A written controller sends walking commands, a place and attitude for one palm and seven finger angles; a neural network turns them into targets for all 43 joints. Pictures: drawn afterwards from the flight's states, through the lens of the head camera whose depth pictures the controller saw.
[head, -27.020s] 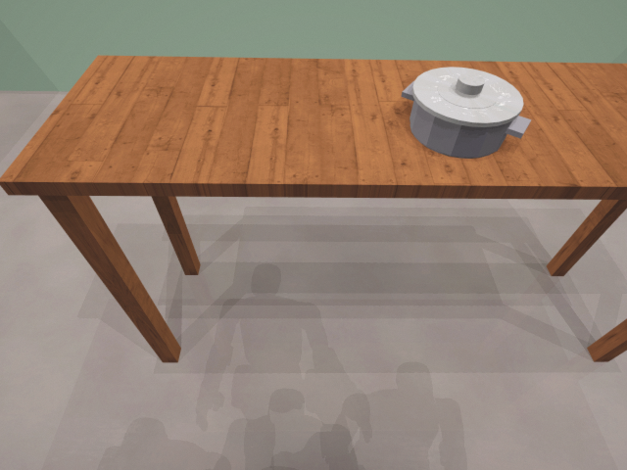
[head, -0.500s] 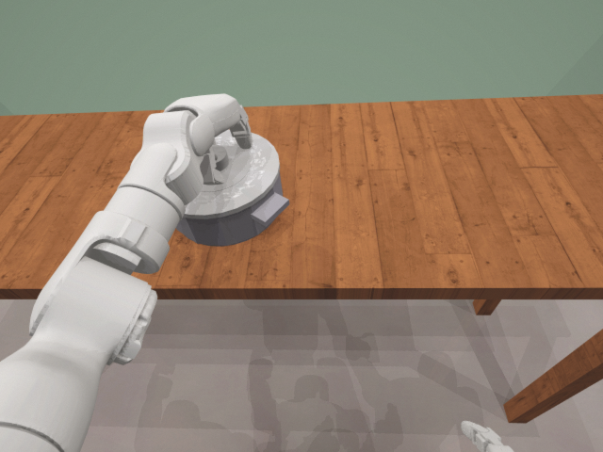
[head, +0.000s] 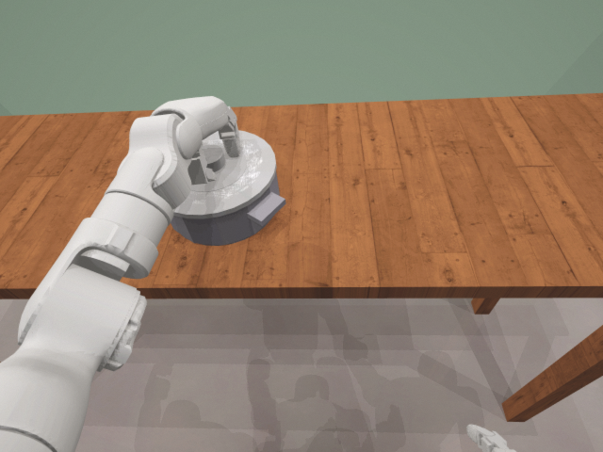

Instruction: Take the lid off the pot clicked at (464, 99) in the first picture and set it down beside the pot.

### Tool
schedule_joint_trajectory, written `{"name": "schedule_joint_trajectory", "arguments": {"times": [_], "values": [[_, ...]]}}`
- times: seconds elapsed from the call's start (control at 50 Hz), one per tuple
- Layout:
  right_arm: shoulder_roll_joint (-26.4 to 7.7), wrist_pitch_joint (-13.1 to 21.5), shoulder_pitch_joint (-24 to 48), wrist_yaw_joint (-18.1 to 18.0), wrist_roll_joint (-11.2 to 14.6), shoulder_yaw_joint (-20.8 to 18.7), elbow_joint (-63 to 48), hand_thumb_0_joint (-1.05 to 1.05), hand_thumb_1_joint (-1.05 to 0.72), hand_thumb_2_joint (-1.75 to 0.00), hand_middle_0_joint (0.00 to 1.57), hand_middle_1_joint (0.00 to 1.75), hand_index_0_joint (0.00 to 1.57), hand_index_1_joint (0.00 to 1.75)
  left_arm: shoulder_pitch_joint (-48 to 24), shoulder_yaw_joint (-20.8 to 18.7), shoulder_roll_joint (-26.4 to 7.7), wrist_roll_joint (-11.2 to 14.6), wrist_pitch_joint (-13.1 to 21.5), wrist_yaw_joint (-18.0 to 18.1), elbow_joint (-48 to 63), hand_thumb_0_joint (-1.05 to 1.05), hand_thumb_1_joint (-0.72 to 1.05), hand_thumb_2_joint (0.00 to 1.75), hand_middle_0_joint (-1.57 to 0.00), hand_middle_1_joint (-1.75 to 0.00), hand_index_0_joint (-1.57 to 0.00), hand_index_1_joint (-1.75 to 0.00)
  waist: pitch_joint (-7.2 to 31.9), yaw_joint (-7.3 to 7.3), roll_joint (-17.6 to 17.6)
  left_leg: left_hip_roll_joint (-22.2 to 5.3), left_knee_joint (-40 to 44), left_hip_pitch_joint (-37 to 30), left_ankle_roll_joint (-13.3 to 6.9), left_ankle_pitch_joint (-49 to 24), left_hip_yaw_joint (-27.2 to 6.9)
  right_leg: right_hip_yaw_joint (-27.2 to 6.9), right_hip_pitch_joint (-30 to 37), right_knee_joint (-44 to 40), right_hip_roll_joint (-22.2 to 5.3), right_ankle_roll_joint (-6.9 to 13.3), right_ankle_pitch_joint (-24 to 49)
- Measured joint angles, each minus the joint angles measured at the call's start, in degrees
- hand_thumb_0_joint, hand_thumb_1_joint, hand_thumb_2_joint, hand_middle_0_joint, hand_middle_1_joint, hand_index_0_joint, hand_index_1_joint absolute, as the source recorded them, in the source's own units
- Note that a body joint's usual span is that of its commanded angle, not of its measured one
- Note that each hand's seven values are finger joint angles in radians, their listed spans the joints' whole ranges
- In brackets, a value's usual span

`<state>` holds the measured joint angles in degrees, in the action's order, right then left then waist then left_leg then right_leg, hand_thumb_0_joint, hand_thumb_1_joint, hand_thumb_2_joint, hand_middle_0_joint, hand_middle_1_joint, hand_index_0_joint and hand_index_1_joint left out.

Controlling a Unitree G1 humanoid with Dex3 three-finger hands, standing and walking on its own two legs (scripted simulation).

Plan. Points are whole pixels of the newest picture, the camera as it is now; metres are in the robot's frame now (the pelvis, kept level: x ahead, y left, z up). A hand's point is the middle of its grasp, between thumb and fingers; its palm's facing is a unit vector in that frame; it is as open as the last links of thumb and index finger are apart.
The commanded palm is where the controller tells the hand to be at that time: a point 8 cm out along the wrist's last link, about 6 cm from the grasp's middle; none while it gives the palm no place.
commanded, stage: close the fingers and squeeze the knob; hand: left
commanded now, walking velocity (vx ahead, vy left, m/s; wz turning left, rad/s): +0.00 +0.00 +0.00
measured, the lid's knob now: (209, 158) +0.49 +0.13 +0.15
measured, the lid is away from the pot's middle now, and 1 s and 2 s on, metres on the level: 0.00 0.00 0.01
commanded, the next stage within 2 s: lift the lid straight up in 0.92 s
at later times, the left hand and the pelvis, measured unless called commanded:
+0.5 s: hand (201, 160) +0.45 +0.12 +0.17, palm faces -0.33 -0.05 -0.94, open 7.1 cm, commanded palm +0.44 +0.13 +0.23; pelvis +0.00 +0.00 +0.00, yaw +0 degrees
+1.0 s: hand (202, 159) +0.45 +0.12 +0.17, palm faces -0.35 -0.06 -0.94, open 7.1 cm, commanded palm +0.45 +0.13 +0.23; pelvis +0.00 +0.00 +0.00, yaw +0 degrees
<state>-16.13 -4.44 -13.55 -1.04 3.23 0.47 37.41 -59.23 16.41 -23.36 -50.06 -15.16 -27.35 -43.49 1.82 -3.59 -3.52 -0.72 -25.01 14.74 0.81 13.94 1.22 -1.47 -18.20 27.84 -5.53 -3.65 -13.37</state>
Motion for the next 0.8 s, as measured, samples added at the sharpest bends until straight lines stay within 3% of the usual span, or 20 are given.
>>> {"name": "schedule_joint_trajectory", "arguments": {"times": [0.4,0.8], "values": [[0.27,-0.15,0.54,0.02,0.0,0.32,-0.11,0.01,-0.9,-0.9,0.2,0.3,0.2,0.3,-0.4,0.29,0.37,-0.14,-0.03,0.02,-0.38,0.0,0.27,0.75,-0.64,-0.95,-0.7,-0.99,0.21,0.19,0.07,0.12,-0.1,0.07,-0.05,-0.09,-0.03,-0.01,0.07,-0.17,-0.1,-0.03,0.21],[0.31,-0.28,0.44,-0.22,-0.13,0.63,0.41,0.01,-0.9,-0.9,0.2,0.3,0.2,0.3,-1.63,0.26,0.92,0.12,0.32,-0.3,-2.18,0.01,0.26,0.75,-0.64,-0.96,-0.71,-0.98,0.21,0.28,0.23,0.18,-0.01,0.08,-0.09,-0.19,-0.24,0.18,0.15,-0.26,-0.16,-0.04,0.25]]}}
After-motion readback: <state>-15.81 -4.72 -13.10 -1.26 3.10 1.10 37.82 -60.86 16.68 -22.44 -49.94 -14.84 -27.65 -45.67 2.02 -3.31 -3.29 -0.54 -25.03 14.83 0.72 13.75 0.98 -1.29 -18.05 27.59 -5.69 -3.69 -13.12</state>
